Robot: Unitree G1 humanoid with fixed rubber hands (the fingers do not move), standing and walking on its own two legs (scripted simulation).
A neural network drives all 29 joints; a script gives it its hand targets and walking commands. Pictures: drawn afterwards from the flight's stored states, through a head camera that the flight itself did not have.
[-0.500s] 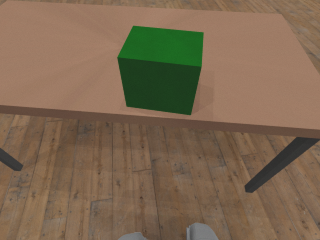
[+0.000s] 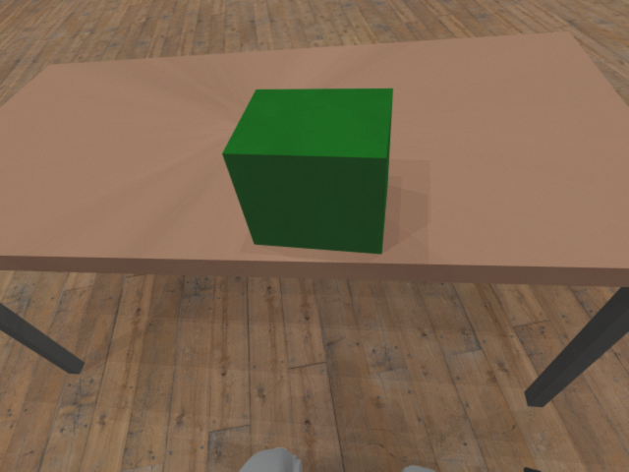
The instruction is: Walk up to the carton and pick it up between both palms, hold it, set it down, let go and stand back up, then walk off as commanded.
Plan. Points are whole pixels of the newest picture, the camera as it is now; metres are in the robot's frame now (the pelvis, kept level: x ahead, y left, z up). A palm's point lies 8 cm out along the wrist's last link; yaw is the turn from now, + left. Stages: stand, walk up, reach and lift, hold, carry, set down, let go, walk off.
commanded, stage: walk up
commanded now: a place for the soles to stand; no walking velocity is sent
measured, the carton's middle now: (318, 171) +0.54 +0.00 +0.08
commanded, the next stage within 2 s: none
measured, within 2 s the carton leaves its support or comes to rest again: neither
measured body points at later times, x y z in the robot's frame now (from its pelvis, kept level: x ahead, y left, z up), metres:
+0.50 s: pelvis +0.04 +0.04 +0.00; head +0.08 +0.02 +0.44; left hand +0.10 +0.37 -0.09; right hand +0.12 -0.26 -0.13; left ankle +0.07 +0.15 -0.69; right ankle +0.06 -0.09 -0.68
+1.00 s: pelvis +0.07 +0.09 -0.01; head +0.11 +0.07 +0.44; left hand +0.13 +0.42 -0.10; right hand +0.17 -0.22 -0.13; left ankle +0.10 +0.18 -0.69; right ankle +0.08 -0.07 -0.67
